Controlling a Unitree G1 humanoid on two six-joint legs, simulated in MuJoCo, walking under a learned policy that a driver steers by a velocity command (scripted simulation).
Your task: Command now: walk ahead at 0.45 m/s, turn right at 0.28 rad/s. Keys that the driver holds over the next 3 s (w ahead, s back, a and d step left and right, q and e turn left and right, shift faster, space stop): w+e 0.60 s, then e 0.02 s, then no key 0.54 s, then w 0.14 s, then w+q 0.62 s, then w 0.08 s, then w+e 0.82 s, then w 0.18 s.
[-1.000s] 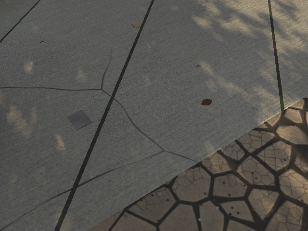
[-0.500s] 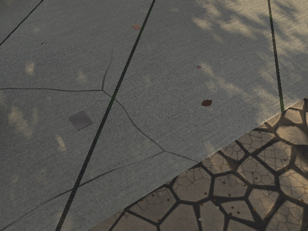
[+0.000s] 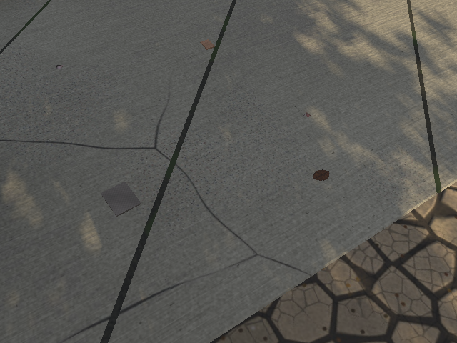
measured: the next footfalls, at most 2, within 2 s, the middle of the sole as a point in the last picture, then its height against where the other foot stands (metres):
right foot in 0.42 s outside the picture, level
left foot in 0.90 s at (250, 295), level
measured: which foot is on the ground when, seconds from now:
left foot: down 0.00-0.42, up 0.44-0.88, down 0.90-1.00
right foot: up 0.00-0.40, down 0.42-0.92, up 0.94-1.00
